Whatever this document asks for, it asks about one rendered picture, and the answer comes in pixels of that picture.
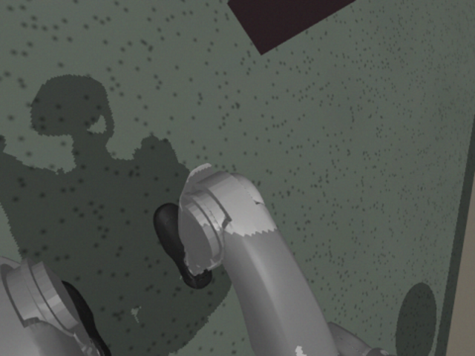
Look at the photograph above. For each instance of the right robot hand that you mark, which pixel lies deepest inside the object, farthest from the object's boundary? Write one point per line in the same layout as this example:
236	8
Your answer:
347	343

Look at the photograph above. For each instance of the right robot foot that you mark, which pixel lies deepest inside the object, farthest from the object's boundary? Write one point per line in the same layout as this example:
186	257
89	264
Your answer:
166	226

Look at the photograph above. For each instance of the left robot foot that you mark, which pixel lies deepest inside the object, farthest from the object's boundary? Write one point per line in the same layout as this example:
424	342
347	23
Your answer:
87	318

